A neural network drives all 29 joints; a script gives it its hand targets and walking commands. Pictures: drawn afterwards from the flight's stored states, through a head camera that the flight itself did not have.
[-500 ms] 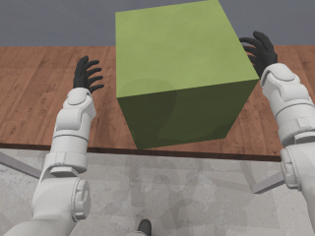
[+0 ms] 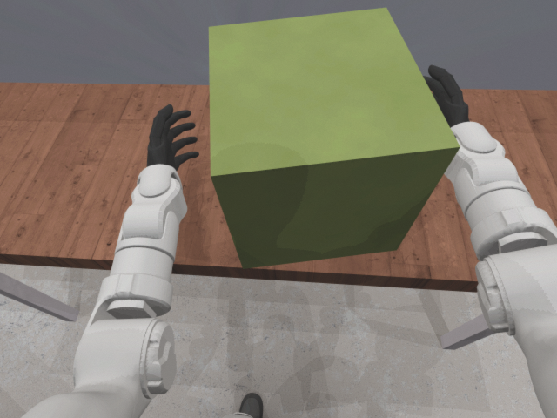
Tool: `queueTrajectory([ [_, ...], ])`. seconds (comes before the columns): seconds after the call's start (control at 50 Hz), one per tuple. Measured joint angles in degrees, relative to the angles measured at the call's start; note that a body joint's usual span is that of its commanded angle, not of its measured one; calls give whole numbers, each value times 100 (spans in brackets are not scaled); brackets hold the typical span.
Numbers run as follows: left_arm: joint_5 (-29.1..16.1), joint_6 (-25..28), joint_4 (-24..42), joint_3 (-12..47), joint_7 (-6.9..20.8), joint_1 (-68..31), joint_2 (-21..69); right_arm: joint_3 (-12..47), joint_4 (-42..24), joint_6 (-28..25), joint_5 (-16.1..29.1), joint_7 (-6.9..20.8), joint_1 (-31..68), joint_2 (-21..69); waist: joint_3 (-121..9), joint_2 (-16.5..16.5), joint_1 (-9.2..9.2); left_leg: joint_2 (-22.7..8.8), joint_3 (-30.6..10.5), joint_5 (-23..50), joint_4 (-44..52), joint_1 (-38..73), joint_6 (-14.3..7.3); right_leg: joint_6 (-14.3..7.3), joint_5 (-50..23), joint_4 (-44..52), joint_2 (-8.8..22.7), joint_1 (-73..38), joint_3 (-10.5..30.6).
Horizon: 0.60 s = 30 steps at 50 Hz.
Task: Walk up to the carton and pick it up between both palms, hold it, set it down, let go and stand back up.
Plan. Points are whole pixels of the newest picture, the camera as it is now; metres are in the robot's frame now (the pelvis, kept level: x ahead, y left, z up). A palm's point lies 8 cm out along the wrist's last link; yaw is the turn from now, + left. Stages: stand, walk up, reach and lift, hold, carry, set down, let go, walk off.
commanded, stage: reach and lift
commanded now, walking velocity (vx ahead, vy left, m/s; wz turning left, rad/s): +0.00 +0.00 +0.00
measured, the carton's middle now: (309, 147) +0.49 +0.05 +0.06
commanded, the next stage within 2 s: none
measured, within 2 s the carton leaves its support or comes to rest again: leaves its support in 1.88 s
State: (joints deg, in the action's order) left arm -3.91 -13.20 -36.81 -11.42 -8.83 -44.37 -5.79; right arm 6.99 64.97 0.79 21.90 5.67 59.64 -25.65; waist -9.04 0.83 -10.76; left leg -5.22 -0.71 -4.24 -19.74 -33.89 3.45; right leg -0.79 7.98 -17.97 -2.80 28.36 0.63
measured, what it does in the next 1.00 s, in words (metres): stands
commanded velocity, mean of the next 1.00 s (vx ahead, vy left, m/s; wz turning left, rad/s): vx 0.00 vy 0.00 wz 0.00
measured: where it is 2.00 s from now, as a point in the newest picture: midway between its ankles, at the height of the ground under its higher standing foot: outside the picture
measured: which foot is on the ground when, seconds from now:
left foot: down 0.00-1.00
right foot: down 0.00-1.00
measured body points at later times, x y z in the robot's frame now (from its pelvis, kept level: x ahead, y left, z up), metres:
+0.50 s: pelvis +0.00 +0.00 +0.00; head +0.08 +0.00 +0.44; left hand +0.43 +0.22 +0.10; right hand +0.51 -0.13 +0.12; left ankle +0.03 +0.15 -0.74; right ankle -0.01 -0.11 -0.74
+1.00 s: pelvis +0.01 +0.00 +0.01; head +0.08 +0.00 +0.45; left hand +0.42 +0.22 +0.10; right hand +0.51 -0.12 +0.12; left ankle +0.03 +0.15 -0.74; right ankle -0.01 -0.11 -0.74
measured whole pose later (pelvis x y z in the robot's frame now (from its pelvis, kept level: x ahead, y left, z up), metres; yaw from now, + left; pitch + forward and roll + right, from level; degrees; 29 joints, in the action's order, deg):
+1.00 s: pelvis +0.01 +0.00 +0.01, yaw +0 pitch +14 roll -1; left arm 9.7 -7.6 -39.0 -23.9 -7.8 -43.9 3.1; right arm -7.1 69.0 -2.7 4.9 4.0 59.1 -16.1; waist -7.3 -0.3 -9.0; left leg -4.8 1.0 -4.0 -16.3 -26.6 3.1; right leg -0.6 8.1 -15.8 -2.0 22.1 1.3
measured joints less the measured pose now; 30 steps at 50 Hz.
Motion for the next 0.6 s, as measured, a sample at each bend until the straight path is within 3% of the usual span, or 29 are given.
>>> queueTrajectory([
  [0.6, 499, 305, -509, -401, -187, -258, 502, -252, 311, -61, -442, -239, 151, 453, 18, 14, -6, -27, 148, -49, 30, 219, -11, 6, 18, 1, -4, -152, 103],
])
